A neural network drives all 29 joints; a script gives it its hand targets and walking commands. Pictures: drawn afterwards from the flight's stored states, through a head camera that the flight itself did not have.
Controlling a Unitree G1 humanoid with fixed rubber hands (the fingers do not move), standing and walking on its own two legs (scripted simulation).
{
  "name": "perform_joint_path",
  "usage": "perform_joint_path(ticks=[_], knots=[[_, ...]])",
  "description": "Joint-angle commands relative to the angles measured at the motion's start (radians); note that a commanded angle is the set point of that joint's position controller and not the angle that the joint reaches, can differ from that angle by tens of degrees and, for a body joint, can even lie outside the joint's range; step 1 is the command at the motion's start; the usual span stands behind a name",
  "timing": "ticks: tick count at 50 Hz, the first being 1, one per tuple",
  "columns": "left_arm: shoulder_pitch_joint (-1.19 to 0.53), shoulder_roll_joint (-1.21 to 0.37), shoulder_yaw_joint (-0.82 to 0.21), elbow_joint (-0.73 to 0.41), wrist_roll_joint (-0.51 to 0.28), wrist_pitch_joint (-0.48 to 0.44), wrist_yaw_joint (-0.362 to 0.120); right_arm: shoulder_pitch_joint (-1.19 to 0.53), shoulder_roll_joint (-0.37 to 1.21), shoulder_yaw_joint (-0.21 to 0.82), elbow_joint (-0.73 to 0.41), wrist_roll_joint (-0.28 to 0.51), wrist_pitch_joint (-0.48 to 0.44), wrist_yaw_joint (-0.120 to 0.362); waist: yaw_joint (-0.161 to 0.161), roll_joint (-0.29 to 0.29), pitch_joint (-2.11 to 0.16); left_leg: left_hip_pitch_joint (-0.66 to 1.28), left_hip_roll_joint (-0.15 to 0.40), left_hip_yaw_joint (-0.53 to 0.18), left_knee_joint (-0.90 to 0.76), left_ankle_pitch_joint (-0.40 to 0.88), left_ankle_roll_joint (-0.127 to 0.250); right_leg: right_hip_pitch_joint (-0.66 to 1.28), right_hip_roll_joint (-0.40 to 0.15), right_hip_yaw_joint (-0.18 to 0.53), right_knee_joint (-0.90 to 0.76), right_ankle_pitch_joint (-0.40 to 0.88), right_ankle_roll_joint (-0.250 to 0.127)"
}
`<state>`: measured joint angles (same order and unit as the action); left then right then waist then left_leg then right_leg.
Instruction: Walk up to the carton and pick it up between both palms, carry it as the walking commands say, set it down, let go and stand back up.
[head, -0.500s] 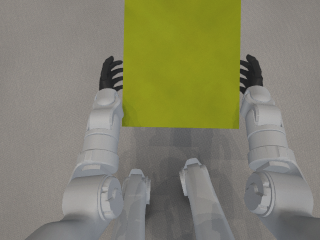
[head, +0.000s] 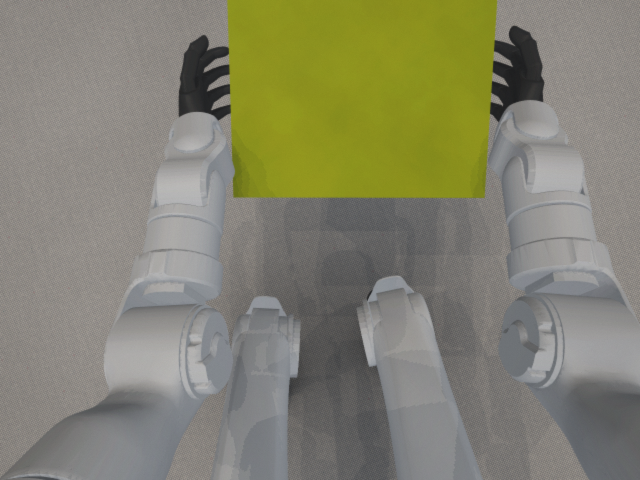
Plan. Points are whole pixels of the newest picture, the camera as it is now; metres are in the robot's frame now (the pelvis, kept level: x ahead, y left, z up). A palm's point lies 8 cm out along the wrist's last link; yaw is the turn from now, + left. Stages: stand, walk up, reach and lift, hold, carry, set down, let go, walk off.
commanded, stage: set down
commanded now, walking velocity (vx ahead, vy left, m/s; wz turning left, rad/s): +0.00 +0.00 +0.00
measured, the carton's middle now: (353, 75) +0.57 -0.09 -0.16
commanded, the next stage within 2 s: none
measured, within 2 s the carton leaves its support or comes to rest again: rests again in 1.92 s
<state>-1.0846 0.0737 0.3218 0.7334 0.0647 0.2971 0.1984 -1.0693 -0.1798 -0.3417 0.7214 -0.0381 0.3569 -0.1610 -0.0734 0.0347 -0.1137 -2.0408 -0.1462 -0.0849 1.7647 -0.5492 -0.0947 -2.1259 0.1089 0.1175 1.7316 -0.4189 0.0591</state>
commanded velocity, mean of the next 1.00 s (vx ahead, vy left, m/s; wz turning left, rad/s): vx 0.00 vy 0.00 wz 0.00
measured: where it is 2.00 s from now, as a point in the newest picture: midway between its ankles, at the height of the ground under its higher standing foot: (333, 370)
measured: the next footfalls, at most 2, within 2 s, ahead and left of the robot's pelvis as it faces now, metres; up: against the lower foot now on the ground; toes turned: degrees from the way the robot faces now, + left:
none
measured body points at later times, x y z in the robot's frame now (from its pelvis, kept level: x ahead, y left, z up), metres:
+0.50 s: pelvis -0.02 +0.01 -0.06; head +0.36 -0.06 +0.15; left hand +0.56 +0.08 -0.23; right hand +0.51 -0.27 -0.24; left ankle +0.10 +0.14 -0.45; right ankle +0.12 -0.12 -0.45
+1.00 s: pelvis -0.01 +0.00 -0.10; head +0.37 -0.04 +0.13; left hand +0.56 +0.08 -0.28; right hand +0.53 -0.27 -0.28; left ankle +0.09 +0.13 -0.45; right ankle +0.12 -0.12 -0.45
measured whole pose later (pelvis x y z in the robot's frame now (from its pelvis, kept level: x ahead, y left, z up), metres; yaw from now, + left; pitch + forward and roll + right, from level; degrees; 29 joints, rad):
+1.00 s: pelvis -0.01 +0.00 -0.10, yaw +1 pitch +31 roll +3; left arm -1.47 0.23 0.19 0.87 -0.06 0.28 0.20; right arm -1.45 -0.41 -0.23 0.91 0.11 0.29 -0.15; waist -0.09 0.01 0.52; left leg -2.07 -0.15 -0.06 2.18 -0.67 -0.10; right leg -2.16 0.06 0.06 2.14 -0.53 0.03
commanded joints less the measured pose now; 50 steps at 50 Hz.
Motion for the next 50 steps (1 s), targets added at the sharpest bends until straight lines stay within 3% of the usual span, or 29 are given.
perform_joint_path(ticks=[1, 2, 5, 10, 15, 18, 19, 20, 22, 24, 25, 26, 28, 29, 31, 34, 36, 37, 38, 40, 41, 42, 44, 45, 46, 48, 49, 50], knots=[[-0.81, -0.894, -0.508, -0.162, -0.161, -0.037, -0.338, -0.795, 0.923, 0.517, -0.198, 0.177, -0.051, 0.396, -0.027, -0.089, -1.368, 0.39, -0.04, 0.199, -0.134, 0.182, 0.074, 0.964, -0.002, -0.192, -0.126, 0.306, -0.005], [-0.838, -0.892, -0.498, -0.161, -0.159, -0.035, -0.339, -0.816, 0.901, 0.495, -0.189, 0.169, -0.05, 0.394, -0.025, -0.049, -1.377, 0.413, -0.04, 0.204, -0.132, 0.176, 0.069, 0.937, -0.003, -0.197, -0.113, 0.297, -0.007], [-0.798, -0.891, -0.435, -0.073, -0.126, -0.021, -0.337, -0.851, 0.835, 0.459, -0.15, 0.143, -0.057, 0.398, -0.022, -0.038, -1.279, 0.369, -0.036, 0.205, -0.112, 0.121, 0.076, 0.837, -0.012, -0.208, -0.093, 0.214, -0.011], [-0.904, -0.907, -0.506, -0.154, -0.184, -0.019, -0.33, -0.843, 0.83, 0.457, -0.154, 0.148, -0.053, 0.4, -0.076, -0.043, -1.371, 0.413, -0.029, 0.195, -0.069, 0.165, 0.063, 0.823, -0.014, -0.226, -0.049, 0.26, -0.024], [-0.974, -0.865, -0.539, -0.226, -0.203, -0.019, -0.315, -0.963, 0.801, 0.491, -0.251, 0.199, -0.059, 0.397, -0.07, -0.038, -1.566, 0.48, -0.022, 0.214, 0.0, 0.205, 0.067, 0.903, -0.016, -0.228, 0.018, 0.31, -0.022], [-1.039, -0.819, -0.528, -0.224, -0.206, -0.002, -0.304, -1.04, 0.788, 0.52, -0.27, 0.227, -0.042, 0.385, -0.039, -0.043, -1.68, 0.548, -0.016, 0.22, 0.031, 0.195, 0.072, 0.979, -0.019, -0.217, 0.038, 0.288, -0.022], [-1.066, -0.797, -0.522, -0.217, -0.2, 0.007, -0.299, -1.078, 0.751, 0.517, -0.274, 0.224, -0.036, 0.384, -0.023, -0.009, -1.713, 0.568, -0.012, 0.22, 0.043, 0.175, 0.071, 0.988, -0.027, -0.213, 0.056, 0.26, -0.025], [-1.072, -0.787, -0.534, -0.229, -0.209, 0.012, -0.293, -1.095, 0.749, 0.533, -0.285, 0.238, -0.032, 0.384, -0.025, -0.024, -1.769, 0.633, -0.007, 0.217, 0.053, 0.192, 0.071, 0.998, -0.022, -0.221, 0.068, 0.257, -0.023], [-1.124, -0.765, -0.591, -0.313, -0.23, 0.024, -0.287, -1.106, 0.734, 0.581, -0.322, 0.264, -0.022, 0.382, -0.016, -0.007, -1.957, 0.739, 0.0, 0.224, 0.101, 0.278, 0.06, 1.111, -0.018, -0.216, 0.11, 0.353, -0.031], [-1.154, -0.765, -0.611, -0.385, -0.245, 0.038, -0.277, -1.113, 0.761, 0.605, -0.366, 0.3, -0.001, 0.377, 0.003, -0.058, -2.026, 0.757, -0.01, 0.217, 0.105, 0.367, 0.073, 1.197, -0.017, -0.238, 0.138, 0.509, -0.014], [-1.179, -0.744, -0.625, -0.423, -0.262, 0.039, -0.277, -1.134, 0.759, 0.618, -0.404, 0.302, 0.003, 0.367, -0.012, -0.086, -2.032, 0.73, -0.008, 0.212, 0.119, 0.371, 0.081, 1.23, -0.022, -0.237, 0.155, 0.534, -0.01], [-1.176, -0.751, -0.627, -0.435, -0.275, 0.043, -0.276, -1.165, 0.762, 0.63, -0.433, 0.308, 0.005, 0.359, -0.001, -0.098, -2.004, 0.694, -0.009, 0.207, 0.125, 0.365, 0.088, 1.232, -0.024, -0.23, 0.163, 0.521, -0.011], [-1.157, -0.754, -0.616, -0.383, -0.288, 0.039, -0.281, -1.179, 0.757, 0.635, -0.431, 0.3, 0.002, 0.346, -0.023, -0.137, -1.88, 0.606, -0.003, 0.214, 0.149, 0.322, 0.094, 1.208, -0.03, -0.211, 0.168, 0.498, -0.012], [-1.141, -0.773, -0.61, -0.341, -0.285, 0.035, -0.285, -1.181, 0.745, 0.618, -0.405, 0.292, -0.008, 0.343, -0.017, -0.113, -1.803, 0.571, -0.006, 0.209, 0.145, 0.307, 0.097, 1.174, -0.035, -0.207, 0.175, 0.469, -0.012], [-1.149, -0.784, -0.558, -0.243, -0.261, 0.017, -0.289, -1.176, 0.724, 0.568, -0.308, 0.262, -0.035, 0.346, -0.012, -0.084, -1.613, 0.49, -0.006, 0.21, 0.141, 0.25, 0.091, 1.073, -0.038, -0.194, 0.167, 0.398, -0.025], [-1.074, -0.808, -0.514, -0.108, -0.222, -0.021, -0.306, -1.038, 0.722, 0.504, -0.093, 0.196, -0.066, 0.368, -0.054, -0.04, -1.392, 0.44, -0.003, 0.198, 0.13, 0.197, 0.082, 0.895, -0.036, -0.202, 0.171, 0.335, -0.034], [-1.052, -0.792, -0.474, -0.057, -0.207, -0.039, -0.315, -0.961, 0.739, 0.471, -0.002, 0.165, -0.077, 0.379, -0.059, -0.064, -1.299, 0.38, -0.004, 0.204, 0.138, 0.175, 0.076, 0.887, -0.03, -0.195, 0.169, 0.324, -0.039], [-1.059, -0.768, -0.468, -0.061, -0.2, -0.048, -0.317, -0.955, 0.742, 0.456, -0.005, 0.164, -0.083, 0.384, -0.061, -0.039, -1.289, 0.377, -0.003, 0.205, 0.15, 0.189, 0.078, 0.865, -0.03, -0.194, 0.181, 0.351, -0.037], [-1.035, -0.759, -0.462, -0.038, -0.209, -0.051, -0.321, -0.955, 0.724, 0.465, 0.004, 0.171, -0.088, 0.39, -0.059, -0.078, -1.274, 0.354, -0.005, 0.203, 0.157, 0.192, 0.079, 0.876, -0.027, -0.202, 0.195, 0.365, -0.033], [-1.061, -0.741, -0.466, -0.058, -0.217, -0.055, -0.319, -0.959, 0.709, 0.46, -0.001, 0.177, -0.092, 0.396, -0.064, -0.06, -1.297, 0.369, -0.007, 0.201, 0.175, 0.212, 0.08, 0.891, -0.026, -0.204, 0.223, 0.398, -0.034], [-1.097, -0.719, -0.468, -0.075, -0.221, -0.057, -0.318, -1.02, 0.71, 0.469, -0.053, 0.194, -0.098, 0.393, -0.04, -0.067, -1.338, 0.37, -0.008, 0.211, 0.197, 0.231, 0.076, 0.925, -0.026, -0.188, 0.223, 0.429, -0.04], [-1.09, -0.718, -0.473, -0.075, -0.227, -0.061, -0.311, -1.057, 0.687, 0.482, -0.08, 0.216, -0.102, 0.393, -0.053, -0.054, -1.349, 0.398, 0.0, 0.214, 0.203, 0.245, 0.076, 0.908, -0.03, -0.196, 0.239, 0.447, -0.03], [-1.175, -0.703, -0.489, -0.129, -0.239, -0.071, -0.293, -1.128, 0.671, 0.486, -0.116, 0.247, -0.115, 0.392, -0.041, -0.037, -1.364, 0.446, 0.001, 0.213, 0.23, 0.279, 0.078, 0.88, -0.03, -0.191, 0.25, 0.445, -0.039], [-1.196, -0.703, -0.5, -0.15, -0.248, -0.076, -0.284, -1.137, 0.648, 0.486, -0.117, 0.261, -0.121, 0.393, -0.051, -0.026, -1.359, 0.469, 0.01, 0.203, 0.24, 0.288, 0.075, 0.854, -0.032, -0.193, 0.262, 0.435, -0.046], [-1.231, -0.693, -0.504, -0.173, -0.244, -0.084, -0.274, -1.155, 0.634, 0.471, -0.117, 0.272, -0.13, 0.393, -0.043, 0.009, -1.327, 0.479, 0.01, 0.201, 0.243, 0.291, 0.076, 0.808, -0.038, -0.185, 0.265, 0.424, -0.051], [-1.272, -0.682, -0.503, -0.191, -0.251, -0.094, -0.262, -1.206, 0.583, 0.463, -0.106, 0.286, -0.142, 0.387, -0.055, 0.036, -1.289, 0.504, 0.014, 0.19, 0.256, 0.298, 0.079, 0.774, -0.052, -0.185, 0.277, 0.41, -0.056], [-1.261, -0.673, -0.507, -0.182, -0.266, -0.1, -0.256, -1.181, 0.579, 0.462, -0.078, 0.286, -0.143, 0.385, -0.072, 0.018, -1.277, 0.524, 0.015, 0.188, 0.257, 0.301, 0.077, 0.765, -0.048, -0.192, 0.28, 0.412, -0.056], [-1.264, -0.668, -0.518, -0.179, -0.268, -0.1, -0.255, -1.18, 0.552, 0.459, -0.081, 0.291, -0.152, 0.382, -0.073, 0.048, -1.247, 0.511, 0.02, 0.192, 0.27, 0.31, 0.068, 0.758, -0.052, -0.178, 0.281, 0.421, -0.061]])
